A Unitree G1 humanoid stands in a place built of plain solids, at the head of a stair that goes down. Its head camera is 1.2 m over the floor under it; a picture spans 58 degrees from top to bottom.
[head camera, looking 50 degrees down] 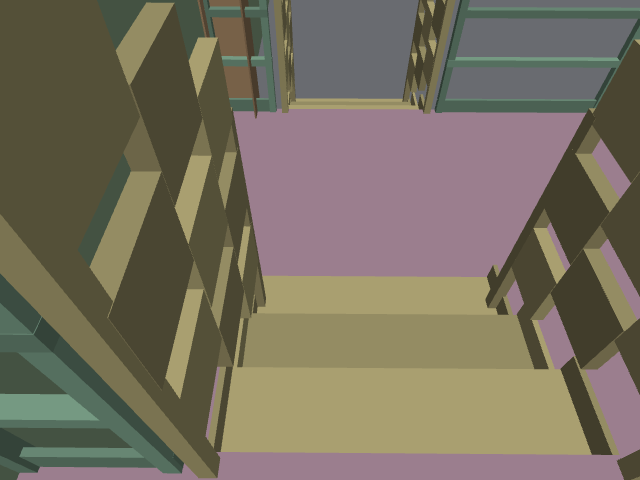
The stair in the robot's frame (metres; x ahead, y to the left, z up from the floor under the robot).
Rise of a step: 0.17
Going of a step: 0.30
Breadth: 1.12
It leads straight ahead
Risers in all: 4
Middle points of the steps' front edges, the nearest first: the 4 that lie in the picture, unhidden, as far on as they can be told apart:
0.30 -0.25 0.00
0.60 -0.25 -0.16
0.90 -0.25 -0.33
1.20 -0.26 -0.49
